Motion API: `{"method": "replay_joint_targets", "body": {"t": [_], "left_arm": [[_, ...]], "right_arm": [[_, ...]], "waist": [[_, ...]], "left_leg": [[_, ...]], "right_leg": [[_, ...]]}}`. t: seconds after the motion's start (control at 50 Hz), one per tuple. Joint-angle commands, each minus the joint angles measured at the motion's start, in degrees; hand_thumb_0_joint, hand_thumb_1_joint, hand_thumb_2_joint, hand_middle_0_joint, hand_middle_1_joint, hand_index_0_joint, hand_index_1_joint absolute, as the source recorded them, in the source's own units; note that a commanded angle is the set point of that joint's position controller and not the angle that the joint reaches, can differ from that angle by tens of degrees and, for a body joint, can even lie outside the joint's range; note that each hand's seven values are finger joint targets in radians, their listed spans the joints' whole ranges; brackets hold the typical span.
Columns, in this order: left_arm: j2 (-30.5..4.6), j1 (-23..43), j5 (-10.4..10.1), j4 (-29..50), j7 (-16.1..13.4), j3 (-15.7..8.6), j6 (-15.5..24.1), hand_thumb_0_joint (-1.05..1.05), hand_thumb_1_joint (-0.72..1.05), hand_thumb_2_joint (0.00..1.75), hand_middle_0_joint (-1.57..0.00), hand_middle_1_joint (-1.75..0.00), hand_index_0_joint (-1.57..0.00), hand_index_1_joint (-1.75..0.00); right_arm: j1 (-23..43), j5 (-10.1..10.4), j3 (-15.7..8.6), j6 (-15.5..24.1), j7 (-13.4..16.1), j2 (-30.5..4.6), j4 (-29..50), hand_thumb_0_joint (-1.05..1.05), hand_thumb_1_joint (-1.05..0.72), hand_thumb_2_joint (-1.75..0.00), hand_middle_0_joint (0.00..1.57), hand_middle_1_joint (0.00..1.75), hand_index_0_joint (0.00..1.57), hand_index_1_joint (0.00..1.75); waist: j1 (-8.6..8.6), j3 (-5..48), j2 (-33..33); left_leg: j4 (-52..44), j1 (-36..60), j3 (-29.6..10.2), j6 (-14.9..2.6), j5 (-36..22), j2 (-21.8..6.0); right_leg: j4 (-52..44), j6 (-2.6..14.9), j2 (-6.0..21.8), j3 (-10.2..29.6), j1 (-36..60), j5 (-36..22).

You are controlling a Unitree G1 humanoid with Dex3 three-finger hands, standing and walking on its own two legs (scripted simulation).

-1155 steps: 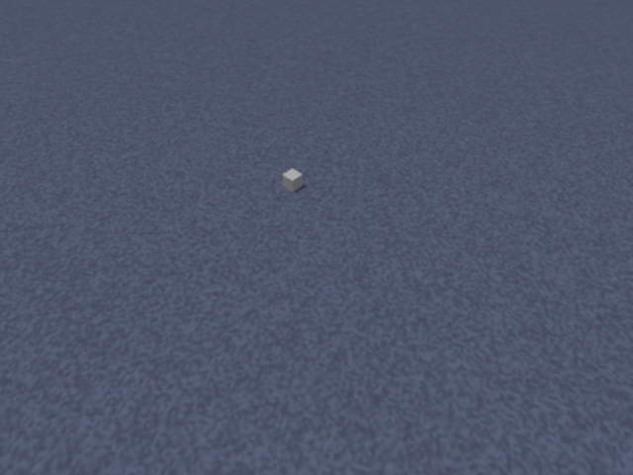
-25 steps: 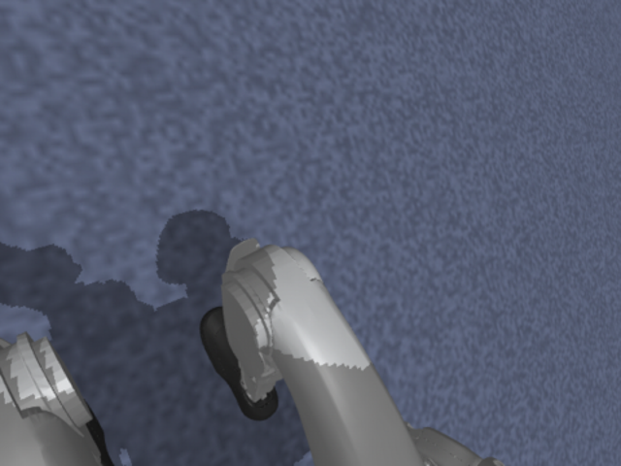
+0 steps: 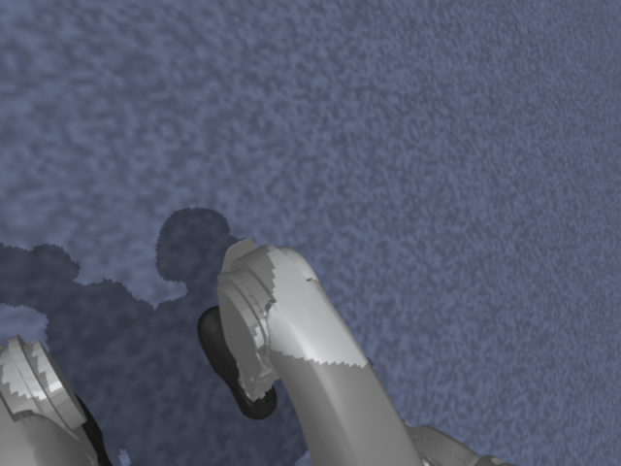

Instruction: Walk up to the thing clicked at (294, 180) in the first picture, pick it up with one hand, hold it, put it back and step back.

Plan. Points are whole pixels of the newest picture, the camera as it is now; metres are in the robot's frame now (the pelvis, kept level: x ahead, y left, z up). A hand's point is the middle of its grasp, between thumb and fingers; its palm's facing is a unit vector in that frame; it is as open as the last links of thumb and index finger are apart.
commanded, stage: close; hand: left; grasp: from above
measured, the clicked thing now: out of the picture +0.39 +0.37 -0.29
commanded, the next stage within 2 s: settle in 0.84 s
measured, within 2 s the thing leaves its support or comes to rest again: leaves its support in 1.32 s
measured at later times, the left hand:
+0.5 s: hand out of the picture +0.40 +0.35 -0.25, palm faces -0.03 -0.46 -0.89, open 10.0 cm
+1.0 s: hand out of the picture +0.40 +0.36 -0.25, palm faces -0.04 -0.45 -0.89, open 9.9 cm
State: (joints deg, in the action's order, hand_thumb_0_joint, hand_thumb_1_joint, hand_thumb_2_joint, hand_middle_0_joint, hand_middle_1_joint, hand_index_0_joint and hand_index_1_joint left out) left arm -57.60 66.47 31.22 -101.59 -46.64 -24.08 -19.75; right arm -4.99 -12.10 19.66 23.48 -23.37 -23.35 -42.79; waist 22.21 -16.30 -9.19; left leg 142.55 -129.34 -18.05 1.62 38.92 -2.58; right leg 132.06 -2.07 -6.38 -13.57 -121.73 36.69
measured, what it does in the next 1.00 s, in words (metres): stands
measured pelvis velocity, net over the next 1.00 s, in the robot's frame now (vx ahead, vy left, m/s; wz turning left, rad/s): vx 0.00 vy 0.00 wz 0.00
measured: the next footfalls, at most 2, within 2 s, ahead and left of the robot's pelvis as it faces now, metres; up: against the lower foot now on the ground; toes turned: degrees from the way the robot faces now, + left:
none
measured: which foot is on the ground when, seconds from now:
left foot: down 0.00-1.00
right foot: down 0.00-1.00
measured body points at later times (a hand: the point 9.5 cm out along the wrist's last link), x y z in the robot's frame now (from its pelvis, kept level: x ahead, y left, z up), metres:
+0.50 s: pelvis +0.00 +0.00 +0.00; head +0.28 +0.12 +0.32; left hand +0.40 +0.37 -0.20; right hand +0.03 -0.24 -0.05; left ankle +0.08 +0.14 -0.29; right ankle +0.12 -0.11 -0.29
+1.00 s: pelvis +0.00 +0.00 +0.00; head +0.28 +0.12 +0.32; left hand +0.40 +0.37 -0.20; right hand +0.02 -0.25 -0.04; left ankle +0.08 +0.14 -0.29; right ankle +0.12 -0.11 -0.29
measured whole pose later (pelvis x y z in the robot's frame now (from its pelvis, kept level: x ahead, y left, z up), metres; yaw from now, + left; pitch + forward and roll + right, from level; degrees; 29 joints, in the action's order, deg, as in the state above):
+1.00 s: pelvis +0.00 +0.00 +0.00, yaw +0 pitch +23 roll -15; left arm -57.7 66.4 30.8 -101.8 -46.7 -22.4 -19.8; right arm -5.7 -12.1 19.5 24.1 -23.2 -23.5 -42.8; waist 22.4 -15.9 -9.2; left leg 142.4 -129.2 -18.2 1.6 38.7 -2.5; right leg 131.8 -2.0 -6.2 -13.7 -121.4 36.5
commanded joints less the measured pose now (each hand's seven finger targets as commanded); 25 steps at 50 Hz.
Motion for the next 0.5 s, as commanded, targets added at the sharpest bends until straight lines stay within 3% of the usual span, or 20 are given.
{"method": "replay_joint_targets", "body": {"t": [0.0, 0.06, 0.12, 0.18, 0.24, 0.48], "left_arm": [[-13.0, 10.5, 1.1, 4.4, -2.8, 1.6, 0.4, 0.0, 0.14, 0.75, -0.61, -0.63, -0.58, -0.66], [-11.7, 10.8, 0.4, 4.7, -2.5, 2.4, 0.3, 0.0, 0.16, 0.76, -0.63, -0.64, -0.6, -0.67], [-13.4, 11.1, 0.4, 4.7, -2.5, 1.7, 0.6, 0.0, 0.17, 0.73, -0.63, -0.62, -0.61, -0.64], [-12.5, 10.8, -0.2, 5.3, -1.6, 2.6, 0.6, 0.0, 0.2, 0.75, -0.66, -0.63, -0.63, -0.66], [-13.2, 10.5, 0.5, 4.7, -2.0, 1.7, 0.5, 0.0, 0.22, 0.72, -0.67, -0.6, -0.65, -0.63], [-12.0, 11.4, 1.2, 4.4, -2.7, 2.3, 0.0, 0.0, 0.29, 0.75, -0.74, -0.6, -0.71, -0.63]], "right_arm": [[-12.6, 0.2, -4.7, 0.2, -0.1, -19.7, -2.4, 0.0, -0.89, -0.9, 0.2, 0.3, 0.2, 0.3], [-12.6, 0.0, -4.6, 0.3, -0.2, -19.7, -1.7, 0.0, -0.89, -0.9, 0.2, 0.3, 0.2, 0.3], [-12.5, 0.1, -4.5, 0.4, -0.1, -19.8, -2.2, 0.0, -0.89, -0.9, 0.2, 0.3, 0.2, 0.3], [-11.7, 0.1, -4.3, 0.6, 0.2, -19.1, -2.2, 0.0, -0.89, -0.9, 0.2, 0.3, 0.2, 0.3], [-12.6, 0.3, -4.7, 0.4, 0.2, -20.0, -2.2, 0.0, -0.89, -0.9, 0.2, 0.3, 0.2, 0.3], [-12.9, 0.3, -5.1, 0.5, 0.0, -19.7, -2.8, 0.0, -0.89, -0.9, 0.2, 0.3, 0.2, 0.3]], "waist": [[3.67, 37.1, 29.9], [4.63, 36.4, 29.4], [3.97, 37.1, 29.1], [4.12, 36.3, 28.1], [3.46, 37.7, 29.0], [4.28, 35.8, 29.4]], "left_leg": [[-14.3, 27.0, 4.7, -1.27, -7.1, -3.0], [-13.7, 26.4, 5.0, -1.46, -7.4, -2.7], [-13.4, 25.6, 5.4, -1.76, -7.0, -2.6], [-13.1, 24.9, 5.8, -1.66, -6.1, -2.4], [-13.9, 26.3, 5.0, -1.59, -7.1, -2.8], [-14.7, 26.4, 4.5, -1.38, -5.9, -2.8]], "right_leg": [[-12.9, 1.81, 0.2, -3.6, 20.0, -13.0], [-13.0, 1.61, 0.3, -3.4, 19.9, -13.2], [-13.7, 1.51, 0.1, -2.9, 20.5, -12.5], [-13.7, 1.37, 0.0, -2.6, 19.9, -11.0], [-13.4, 1.66, 0.0, -3.2, 20.1, -12.5], [-13.0, 1.67, 0.3, -3.6, 19.2, -12.1]]}}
